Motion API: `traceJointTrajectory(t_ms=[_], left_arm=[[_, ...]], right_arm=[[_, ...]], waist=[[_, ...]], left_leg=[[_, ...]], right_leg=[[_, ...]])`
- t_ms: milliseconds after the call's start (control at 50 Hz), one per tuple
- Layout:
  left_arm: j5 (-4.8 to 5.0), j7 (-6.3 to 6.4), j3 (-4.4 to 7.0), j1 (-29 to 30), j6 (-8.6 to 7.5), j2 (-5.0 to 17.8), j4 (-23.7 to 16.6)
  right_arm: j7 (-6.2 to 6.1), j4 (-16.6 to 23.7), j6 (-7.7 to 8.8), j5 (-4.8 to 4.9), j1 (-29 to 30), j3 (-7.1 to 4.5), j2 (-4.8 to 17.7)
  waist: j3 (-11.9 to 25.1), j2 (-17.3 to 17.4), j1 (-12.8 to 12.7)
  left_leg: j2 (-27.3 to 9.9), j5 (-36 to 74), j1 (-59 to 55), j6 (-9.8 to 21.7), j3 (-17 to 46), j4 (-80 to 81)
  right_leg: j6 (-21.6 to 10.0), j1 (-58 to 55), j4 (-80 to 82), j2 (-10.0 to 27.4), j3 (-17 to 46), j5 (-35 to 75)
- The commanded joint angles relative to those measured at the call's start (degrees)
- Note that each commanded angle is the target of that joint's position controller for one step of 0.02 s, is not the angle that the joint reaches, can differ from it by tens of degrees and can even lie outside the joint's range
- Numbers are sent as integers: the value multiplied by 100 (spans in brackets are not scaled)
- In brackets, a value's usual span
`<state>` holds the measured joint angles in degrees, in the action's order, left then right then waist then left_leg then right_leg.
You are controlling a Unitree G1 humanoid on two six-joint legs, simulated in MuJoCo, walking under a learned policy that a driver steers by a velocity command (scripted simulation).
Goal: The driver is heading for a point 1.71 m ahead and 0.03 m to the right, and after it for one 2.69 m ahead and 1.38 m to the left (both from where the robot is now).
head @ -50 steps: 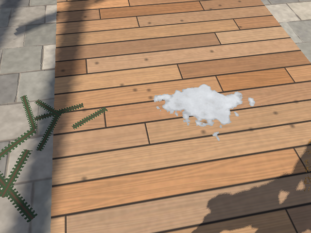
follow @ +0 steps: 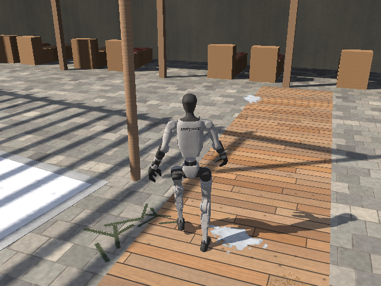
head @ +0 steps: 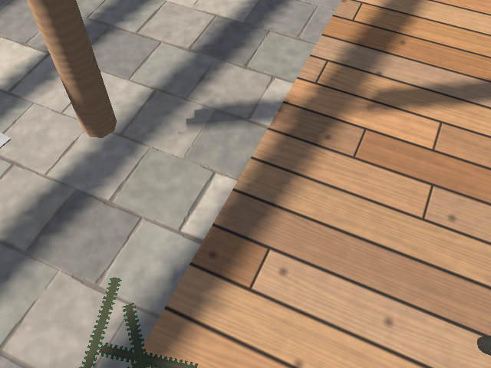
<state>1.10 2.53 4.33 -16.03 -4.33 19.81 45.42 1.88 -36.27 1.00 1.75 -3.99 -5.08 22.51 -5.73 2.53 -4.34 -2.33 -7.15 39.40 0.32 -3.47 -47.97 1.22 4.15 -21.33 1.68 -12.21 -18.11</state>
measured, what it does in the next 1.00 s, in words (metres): walks ahead: left foot, then right foot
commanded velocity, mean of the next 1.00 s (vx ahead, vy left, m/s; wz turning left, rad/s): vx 0.08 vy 0.00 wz -0.10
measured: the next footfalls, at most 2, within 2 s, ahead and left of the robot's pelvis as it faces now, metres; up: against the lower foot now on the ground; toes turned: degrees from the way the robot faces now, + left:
left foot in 0.10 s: +0.28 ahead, +0.06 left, +0.00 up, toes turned +7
right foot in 0.52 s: +0.33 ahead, -0.17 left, +0.00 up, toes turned +12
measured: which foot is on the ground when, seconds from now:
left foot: up 0.00-0.08, down 0.10-0.54, up 0.56-0.90, down 0.92-1.00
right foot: down 0.00-0.08, up 0.10-0.50, down 0.52-0.92, up 0.94-1.00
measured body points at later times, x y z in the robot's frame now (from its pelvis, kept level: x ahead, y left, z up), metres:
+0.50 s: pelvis +0.21 -0.05 -0.01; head +0.23 -0.05 +0.44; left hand +0.29 +0.25 -0.11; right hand +0.45 -0.25 -0.09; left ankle +0.24 +0.06 -0.74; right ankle +0.29 -0.18 -0.72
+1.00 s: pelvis +0.23 -0.05 +0.00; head +0.27 -0.05 +0.45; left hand +0.45 +0.21 -0.08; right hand +0.33 -0.36 -0.08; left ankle +0.26 +0.05 -0.74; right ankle +0.25 -0.18 -0.70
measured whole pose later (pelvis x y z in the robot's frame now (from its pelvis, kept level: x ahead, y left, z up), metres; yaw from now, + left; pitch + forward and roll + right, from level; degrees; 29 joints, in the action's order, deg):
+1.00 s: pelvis +0.23 -0.05 +0.00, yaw -11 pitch +2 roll +1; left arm 1.4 1.9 6.2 -9.7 2.9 20.0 34.5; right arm -0.8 -40.9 0.5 -1.5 -8.2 -4.8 16.5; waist -1.7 -2.4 -0.7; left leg 4.0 -12.2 14.2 1.8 4.6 -25.0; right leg 1.5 27.8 -47.6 -8.4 13.8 -24.7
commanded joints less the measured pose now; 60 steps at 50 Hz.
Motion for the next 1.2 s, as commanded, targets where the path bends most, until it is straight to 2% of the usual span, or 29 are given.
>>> traceJointTrajectory(t_ms=[20, 80, 100, 120, 140, 160, 200, 240, 300, 380, 440, 500, 520, 540, 560, 580, 600, 660, 760, 900, 920, 940, 960, 980, 1020, 1040, 1100, 1180, 1200], left_arm=[[142, 35, 164, 1301, -185, 771, -683], [274, -31, 231, 1285, -87, 938, -762], [168, -84, 134, 1063, -44, 590, -753], [-214, -169, -60, 663, 2, -53, -781], [-113, -229, -88, -234, -28, 325, -999], [-58, -254, 6, 218, -57, 931, -997], [-106, -136, 15, 677, 13, 870, -968], [-145, -91, 40, 592, 137, 861, -873], [-173, -78, -91, 514, 179, 364, -792], [-92, -137, -254, 408, 304, -53, -620], [-11, -174, -136, 837, 368, 314, -836], [-17, -242, -53, 782, 342, 423, -947], [-61, -276, -29, 717, 336, 463, -967], [-137, -276, 77, 720, 330, 871, -1047], [-92, -263, 191, 585, 339, 1172, -1069], [-221, -255, 214, 13, 327, 1137, -1004], [-276, -236, 189, -78, 284, 979, -981], [6, -84, 205, 589, 381, 736, -1205], [-1, 66, 325, 384, 630, 736, -1289], [133, 10, 429, 704, 723, 792, -1496], [132, 3, 368, 550, 733, 590, -1494], [109, -21, 295, 328, 728, 316, -1563], [38, -52, 421, 292, 639, 738, -1575], [-22, -76, 513, 215, 621, 1082, -1430], [-64, -56, 462, 96, 691, 863, -1182], [-61, -73, 379, 97, 709, 663, -1189], [8, -83, 216, 599, 644, 401, -1408], [-184, -93, -66, 796, 582, -198, -1413], [-145, -89, -9, 851, 573, -40, -1396]], right_arm=[[185, 61, -61, -93, -1162, 23, -30], [142, -54, -142, -102, -2079, -322, 642], [51, -138, -145, -39, -2312, -416, 798], [-77, 84, -123, -42, -1782, -396, 1147], [1, 663, 47, -386, -1346, -357, 1401], [63, 879, 54, -268, -1022, -372, 1174], [2, 918, 69, -58, -494, -214, 679], [-101, 870, 24, -131, -353, -133, 510], [-275, 658, -47, -213, -497, -84, 415], [-322, 425, -135, -315, -348, 167, -136], [-230, 241, -111, -386, -356, 115, 82], [-302, 152, -159, -244, -345, 50, 174], [-340, 88, -165, -178, -500, 42, 114], [-388, 106, -150, -223, -774, 30, 4], [-425, 245, -150, -335, -617, 5, -16], [-447, 460, -135, -321, 26, 9, -28], [-445, 466, -147, -239, 64, -21, -32], [-436, 315, -226, -216, 2, -34, -158], [-338, 259, -71, -107, 224, 31, -396], [-237, -138, 89, -41, -522, -150, -11], [-260, -186, 71, -78, -635, -217, 191], [-287, -98, 6, -250, -416, -274, 633], [-251, 2, 47, -519, -200, -253, 523], [-282, 128, 74, -474, 135, -158, 193], [-360, 157, 42, -249, 324, -50, -105], [-383, 112, 17, -189, 232, -15, -108], [-410, -54, -57, -238, -335, -20, 34], [-272, -204, -69, -170, -358, 79, -64], [-237, -244, -93, -121, -519, 5, 176]], waist=[[813, -794, 885], [1338, -592, 1473], [1242, 53, 1491], [995, 1700, 886], [2639, 1618, 451], [2850, 481, 766], [1709, -520, 481], [1391, -413, 293], [1592, -263, 330], [1910, 70, 392], [1181, 513, 564], [888, 527, 478], [822, 364, 467], [764, -551, 696], [556, -1549, 698], [645, -1952, 149], [866, -1492, 171], [1040, -861, 447], [1347, -1145, 311], [1231, -1399, 569], [1364, -988, 502], [1251, 632, 209], [971, 1114, 177], [866, 666, 73], [739, 220, 94], [632, 267, 178], [648, 427, 503], [931, 809, 514], [802, 936, 597]], left_leg=[[289, 1071, -2141, 125, -185, 927], [665, 974, -3638, 703, -189, 1263], [610, 1385, -4426, 909, 170, 1619], [-163, 4165, -4713, 1372, 1650, 1611], [-1691, 3490, -5894, 2900, 4818, 2214], [-1589, 1749, -5635, 2679, 4915, 2773], [-1126, 1269, -4136, 2054, 3931, 2773], [-868, 2613, -2925, 1857, 3066, 2630], [-610, 4028, -2497, 1683, 2246, 2353], [-465, 2602, -2092, 1347, 1558, 2433], [-660, 875, -1877, 1318, 1609, 2608], [-795, 696, -2267, 1141, 1692, 2233], [-641, 400, -2368, 888, 1589, 1963], [-94, -299, -2136, 481, 1118, 1106], [806, -1449, -1308, -43, 276, 86], [1081, -2894, -402, -205, 591, -1032], [908, -2893, -228, -199, 1035, -1787], [654, -1932, -318, -330, 1149, -1637], [890, -1510, -941, -445, 1059, 229], [726, -505, -2804, -156, 1061, 2804], [58, -315, -3576, 91, 1462, 3091], [-1205, -96, -3976, 797, 2863, 3262], [-1947, 521, -3283, 1383, 3602, 3386], [-1832, 692, -3030, 1417, 3106, 3290], [-1115, 429, -2938, 1074, 2186, 3079], [-1063, 895, -2922, 1140, 1994, 3029], [-955, 1722, -3420, 1308, 1615, 2923], [-668, 1799, -3131, 1201, 1466, 2768], [-649, 1807, -3033, 1213, 1621, 2728]], right_leg=[[-489, 703, 8, 1017, 107, 4732], [-308, 768, -2026, 1004, 101, 5046], [-96, 1575, -3335, 665, 193, 2362], [178, 2681, -5493, -214, 201, -2080], [353, 3800, -6915, -799, 1550, -2281], [214, 3782, -6655, -482, 2138, -1588], [178, 3625, -5800, -98, 2084, -953], [207, 2859, -5095, 67, 1995, -916], [386, 2452, -4149, 20, 1615, -550], [415, 1424, -2965, 204, 1478, 708], [247, 1428, -2510, 94, 1343, 540], [-46, 1492, -1542, -24, 1141, 512], [-204, 1427, -1008, 10, 1309, 1115], [-516, 1311, -635, 564, 2311, 2679], [-1244, 1108, -143, 1308, 3678, 3128], [-1925, 665, 431, 1802, 4902, 2988], [-1852, 420, 369, 1670, 4820, 2606], [-1217, 403, 47, 959, 3863, 2298], [-1065, 147, 11, 541, 4001, 1746], [-810, 976, 19, 142, 4616, 636], [-576, 1562, -456, -173, 4314, -442], [-273, 2734, -1765, -976, 3133, -1537], [4, 3120, -3159, -887, 2660, -1679], [140, 3007, -3967, -598, 2482, -1311], [271, 2987, -4645, -579, 2331, -667], [348, 3113, -4989, -594, 2235, -596], [482, 3305, -4478, -497, 1926, -501], [510, 1667, -2055, -174, 1522, -828], [533, 1461, -1622, -346, 1325, -693]])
